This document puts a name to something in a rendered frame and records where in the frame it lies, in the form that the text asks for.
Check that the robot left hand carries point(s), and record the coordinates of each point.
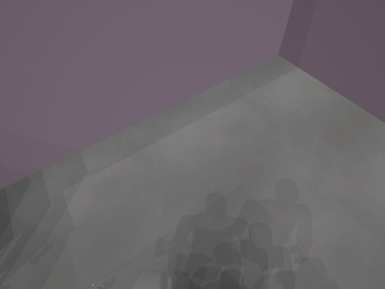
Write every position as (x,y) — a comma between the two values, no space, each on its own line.
(105,283)

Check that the left robot thigh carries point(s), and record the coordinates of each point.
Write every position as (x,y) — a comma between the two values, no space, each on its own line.
(154,279)

